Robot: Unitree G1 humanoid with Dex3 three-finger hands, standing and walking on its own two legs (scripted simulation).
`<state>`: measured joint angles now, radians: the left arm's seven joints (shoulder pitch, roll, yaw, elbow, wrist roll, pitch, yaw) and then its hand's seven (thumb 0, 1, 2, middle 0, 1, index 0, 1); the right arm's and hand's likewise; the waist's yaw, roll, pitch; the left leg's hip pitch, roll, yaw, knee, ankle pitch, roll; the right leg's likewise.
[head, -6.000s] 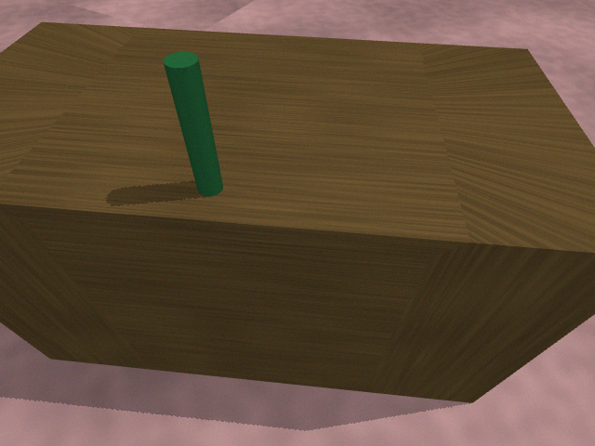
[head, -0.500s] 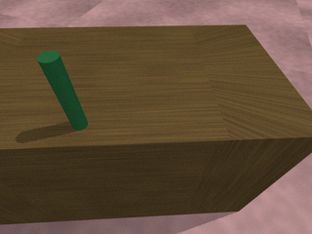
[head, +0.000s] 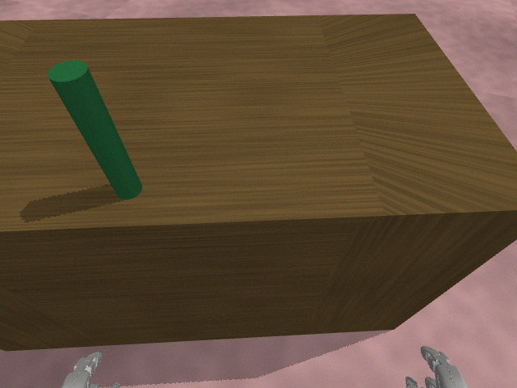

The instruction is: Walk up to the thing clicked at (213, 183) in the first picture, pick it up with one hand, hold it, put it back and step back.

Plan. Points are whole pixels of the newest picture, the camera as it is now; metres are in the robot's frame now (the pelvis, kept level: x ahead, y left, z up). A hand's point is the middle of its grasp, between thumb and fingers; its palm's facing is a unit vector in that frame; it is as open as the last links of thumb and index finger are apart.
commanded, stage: rise first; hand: left
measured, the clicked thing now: (104, 141) +0.43 +0.23 +0.14
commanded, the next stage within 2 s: go down in 1.80 s
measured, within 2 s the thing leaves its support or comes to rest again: neither
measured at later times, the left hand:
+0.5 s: hand (76, 330) +0.21 +0.26 +0.00, palm faces +0.31 -0.88 -0.36, open 17.1 cm
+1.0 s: hand (21, 320) +0.19 +0.27 +0.11, palm faces +0.38 -0.82 -0.43, open 17.6 cm
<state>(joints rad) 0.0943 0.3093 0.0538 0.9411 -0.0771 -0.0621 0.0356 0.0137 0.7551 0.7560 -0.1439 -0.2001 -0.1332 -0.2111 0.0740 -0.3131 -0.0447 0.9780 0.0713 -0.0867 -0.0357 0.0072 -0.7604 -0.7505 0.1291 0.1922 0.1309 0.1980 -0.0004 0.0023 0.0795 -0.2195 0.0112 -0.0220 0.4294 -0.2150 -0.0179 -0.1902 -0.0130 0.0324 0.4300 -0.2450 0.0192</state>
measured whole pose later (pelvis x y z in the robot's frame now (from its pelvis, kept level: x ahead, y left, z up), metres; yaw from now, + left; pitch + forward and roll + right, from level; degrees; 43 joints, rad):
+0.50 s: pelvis +0.02 +0.00 +0.00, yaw +0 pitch -1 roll +0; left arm 0.36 0.30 0.19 0.18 -0.06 -0.07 0.08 0.00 -0.43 0.04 -0.05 -0.04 -0.04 -0.05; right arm 0.26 -0.23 -0.08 0.55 0.03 -0.08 -0.06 -0.01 0.44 -0.03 0.05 0.05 0.06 0.05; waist 0.03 0.04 0.00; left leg -0.17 0.01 -0.03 0.43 -0.25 -0.02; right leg -0.14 -0.02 0.03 0.43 -0.28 0.02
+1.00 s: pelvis +0.01 -0.01 +0.00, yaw +1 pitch -3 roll +0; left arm 0.45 0.34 0.32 -0.16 -0.06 -0.21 0.02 -0.01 -0.55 0.01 -0.05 -0.04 -0.05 -0.05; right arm 0.26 -0.24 -0.16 0.60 0.02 -0.08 -0.04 -0.01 0.53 -0.01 0.05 0.05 0.05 0.05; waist 0.06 0.05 0.03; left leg -0.14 0.01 -0.04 0.43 -0.23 -0.02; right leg -0.11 -0.02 0.01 0.45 -0.28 0.01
